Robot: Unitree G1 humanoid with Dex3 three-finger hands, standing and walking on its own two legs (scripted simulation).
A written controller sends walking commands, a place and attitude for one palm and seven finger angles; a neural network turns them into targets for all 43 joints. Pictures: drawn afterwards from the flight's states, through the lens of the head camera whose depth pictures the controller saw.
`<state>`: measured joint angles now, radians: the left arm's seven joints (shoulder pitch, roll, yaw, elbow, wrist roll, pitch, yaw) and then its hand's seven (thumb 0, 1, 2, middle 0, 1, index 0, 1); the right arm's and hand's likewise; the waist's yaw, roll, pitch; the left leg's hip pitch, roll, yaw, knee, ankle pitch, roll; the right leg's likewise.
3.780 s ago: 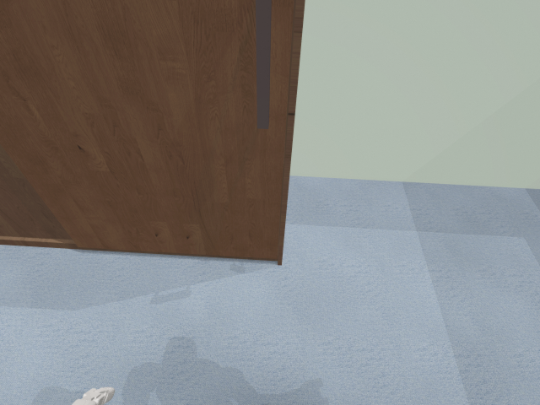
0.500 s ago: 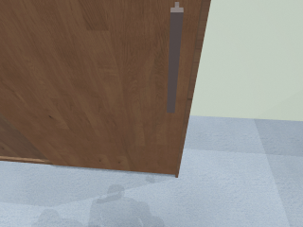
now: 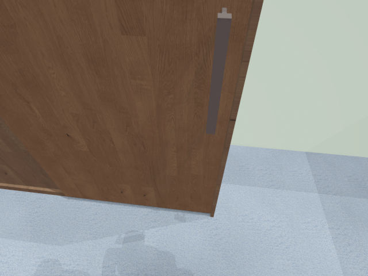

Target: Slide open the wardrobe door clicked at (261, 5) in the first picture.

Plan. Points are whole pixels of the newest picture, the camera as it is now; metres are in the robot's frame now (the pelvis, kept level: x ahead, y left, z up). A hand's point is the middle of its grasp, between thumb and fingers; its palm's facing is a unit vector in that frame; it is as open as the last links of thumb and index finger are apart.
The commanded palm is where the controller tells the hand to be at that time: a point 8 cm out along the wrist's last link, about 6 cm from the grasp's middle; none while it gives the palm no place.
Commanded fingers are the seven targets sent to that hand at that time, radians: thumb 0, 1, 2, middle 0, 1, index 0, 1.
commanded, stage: come to a stop and stand still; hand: right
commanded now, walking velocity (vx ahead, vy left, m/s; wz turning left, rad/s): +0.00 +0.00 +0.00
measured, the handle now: (216, 80) +0.55 -0.04 +0.15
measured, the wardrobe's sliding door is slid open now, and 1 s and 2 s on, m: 0.00 0.00 0.00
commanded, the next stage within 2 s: look again from close up in 0.48 s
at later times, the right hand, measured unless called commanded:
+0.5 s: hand out of the picture -0.01 -0.16 -0.19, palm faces +0.05 +0.98 -0.17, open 7.4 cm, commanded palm none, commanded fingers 0.00 -0.90 -0.90 0.20 0.30 0.20 0.30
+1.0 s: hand out of the picture -0.04 -0.17 -0.19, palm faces +0.05 +0.98 -0.16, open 7.4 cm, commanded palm none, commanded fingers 0.00 -0.90 -0.90 0.20 0.30 0.20 0.30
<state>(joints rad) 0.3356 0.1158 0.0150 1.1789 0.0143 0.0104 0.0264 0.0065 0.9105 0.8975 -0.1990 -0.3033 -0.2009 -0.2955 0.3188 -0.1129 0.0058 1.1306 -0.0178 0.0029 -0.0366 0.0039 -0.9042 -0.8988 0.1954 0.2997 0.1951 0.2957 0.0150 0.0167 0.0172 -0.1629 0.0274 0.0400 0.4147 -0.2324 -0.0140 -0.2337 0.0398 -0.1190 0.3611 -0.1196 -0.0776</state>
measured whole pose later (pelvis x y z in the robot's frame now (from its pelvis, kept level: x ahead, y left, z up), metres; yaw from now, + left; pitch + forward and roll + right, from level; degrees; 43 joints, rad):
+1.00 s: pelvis -0.02 +0.00 -0.01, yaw -2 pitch -1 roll +2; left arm 0.29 0.17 -0.01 1.05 0.02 0.00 0.01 0.01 0.91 0.90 -0.20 -0.30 -0.20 -0.30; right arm 0.38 -0.18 0.01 1.01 -0.02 0.00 -0.03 0.01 -0.90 -0.90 0.19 0.30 0.19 0.30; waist 0.00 0.02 -0.01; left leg -0.20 0.02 0.08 0.45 -0.23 -0.01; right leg -0.31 0.03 -0.08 0.45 -0.13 -0.09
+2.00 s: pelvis -0.07 -0.01 -0.02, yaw -4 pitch -3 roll +3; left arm 0.38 0.10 0.03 1.06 0.02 0.02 0.02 0.01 0.91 0.90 -0.20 -0.30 -0.20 -0.30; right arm 0.41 -0.12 -0.03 1.08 -0.02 0.04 -0.04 0.01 -0.90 -0.90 0.20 0.30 0.19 0.30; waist 0.02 0.03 -0.01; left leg -0.28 0.01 0.10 0.54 -0.21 0.00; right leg -0.39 0.01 -0.05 0.63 -0.26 -0.04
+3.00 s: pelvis -0.17 -0.06 +0.00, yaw -1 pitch +0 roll +0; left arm 0.32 0.12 0.01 1.10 0.02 0.00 0.03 0.02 0.92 0.90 -0.20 -0.30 -0.20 -0.30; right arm 0.41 -0.09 -0.01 1.09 -0.02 -0.01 -0.03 0.00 -0.91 -0.90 0.19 0.30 0.19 0.30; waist 0.00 0.01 0.01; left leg -0.21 0.04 0.07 0.45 -0.24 -0.01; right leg -0.29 0.01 -0.05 0.42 -0.13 -0.04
